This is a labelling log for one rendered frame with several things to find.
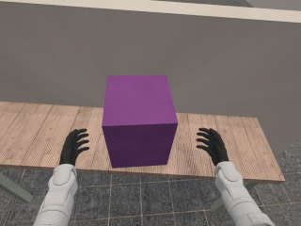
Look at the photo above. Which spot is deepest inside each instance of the robot right hand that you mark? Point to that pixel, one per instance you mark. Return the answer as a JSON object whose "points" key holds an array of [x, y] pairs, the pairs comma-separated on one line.
{"points": [[216, 147]]}

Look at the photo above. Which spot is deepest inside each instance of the table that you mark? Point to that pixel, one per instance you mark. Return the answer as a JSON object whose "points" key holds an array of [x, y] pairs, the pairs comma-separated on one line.
{"points": [[32, 137]]}

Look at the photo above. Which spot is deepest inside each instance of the robot left hand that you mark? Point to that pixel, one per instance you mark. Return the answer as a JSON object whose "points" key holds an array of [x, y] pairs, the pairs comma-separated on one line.
{"points": [[70, 149]]}

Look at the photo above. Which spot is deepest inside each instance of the left robot forearm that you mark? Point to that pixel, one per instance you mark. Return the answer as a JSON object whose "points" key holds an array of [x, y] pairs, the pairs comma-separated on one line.
{"points": [[58, 203]]}

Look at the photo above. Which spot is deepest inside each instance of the right robot forearm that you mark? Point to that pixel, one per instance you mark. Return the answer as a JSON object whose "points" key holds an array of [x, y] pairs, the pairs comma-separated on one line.
{"points": [[236, 199]]}

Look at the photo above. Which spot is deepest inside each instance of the carton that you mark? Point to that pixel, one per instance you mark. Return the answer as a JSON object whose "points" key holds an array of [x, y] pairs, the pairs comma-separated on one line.
{"points": [[139, 120]]}

